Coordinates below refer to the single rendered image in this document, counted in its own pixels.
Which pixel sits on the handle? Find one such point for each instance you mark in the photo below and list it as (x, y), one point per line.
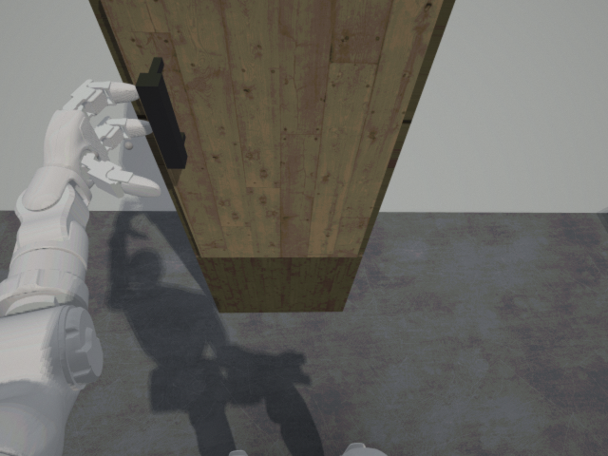
(160, 114)

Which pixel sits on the left robot upper arm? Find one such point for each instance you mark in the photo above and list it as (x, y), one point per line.
(46, 358)

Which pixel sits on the left robot forearm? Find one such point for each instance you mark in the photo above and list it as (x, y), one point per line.
(49, 262)

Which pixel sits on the robot left hand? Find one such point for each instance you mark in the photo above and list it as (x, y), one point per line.
(70, 139)

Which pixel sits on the cupboard door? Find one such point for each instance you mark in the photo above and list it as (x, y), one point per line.
(290, 109)

